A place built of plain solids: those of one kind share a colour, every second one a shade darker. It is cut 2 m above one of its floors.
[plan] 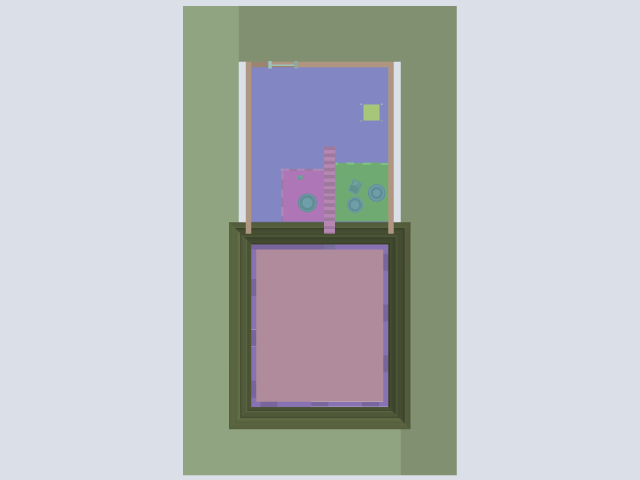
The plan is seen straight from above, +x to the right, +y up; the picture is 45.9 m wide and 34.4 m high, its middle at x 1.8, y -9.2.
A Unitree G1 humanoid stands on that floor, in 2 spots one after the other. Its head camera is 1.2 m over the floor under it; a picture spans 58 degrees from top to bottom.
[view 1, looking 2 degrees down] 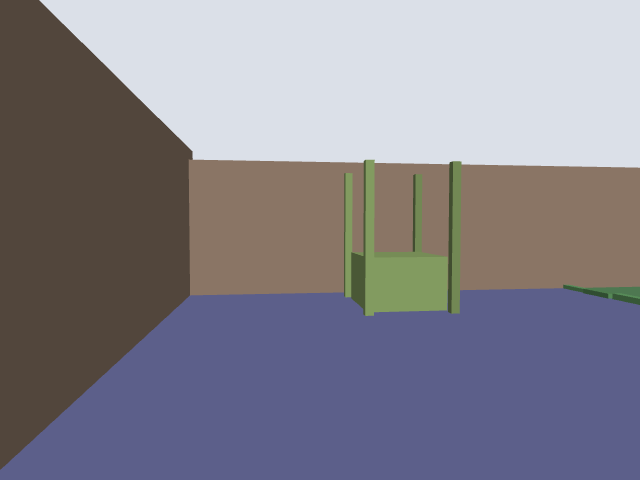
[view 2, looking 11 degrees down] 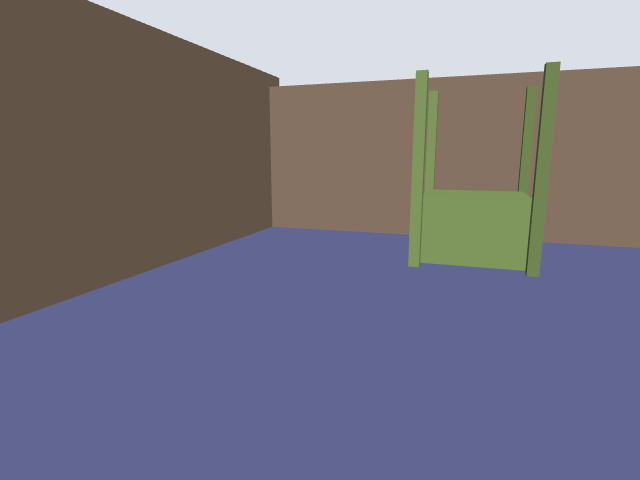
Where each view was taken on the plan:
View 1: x -0.85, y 1.87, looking -7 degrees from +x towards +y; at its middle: wall_court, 7.61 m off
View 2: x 0.00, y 0.00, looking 19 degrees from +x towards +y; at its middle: floor_court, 6.29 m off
